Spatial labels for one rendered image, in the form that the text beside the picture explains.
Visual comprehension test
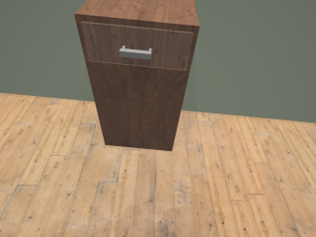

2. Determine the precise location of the handle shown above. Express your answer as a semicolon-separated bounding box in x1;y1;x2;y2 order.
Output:
119;45;152;60

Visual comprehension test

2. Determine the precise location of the cabinet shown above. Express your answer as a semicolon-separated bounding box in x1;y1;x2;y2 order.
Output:
74;0;200;151

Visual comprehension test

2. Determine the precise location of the drawer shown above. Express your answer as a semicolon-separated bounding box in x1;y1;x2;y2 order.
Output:
82;21;193;70

